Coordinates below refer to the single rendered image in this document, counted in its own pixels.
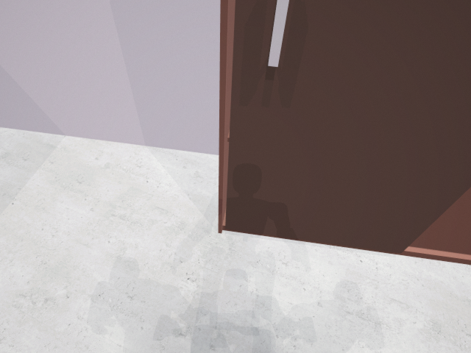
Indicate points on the handle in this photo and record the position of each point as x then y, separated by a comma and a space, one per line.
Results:
278, 30

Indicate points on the wardrobe door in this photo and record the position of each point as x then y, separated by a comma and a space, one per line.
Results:
451, 232
362, 134

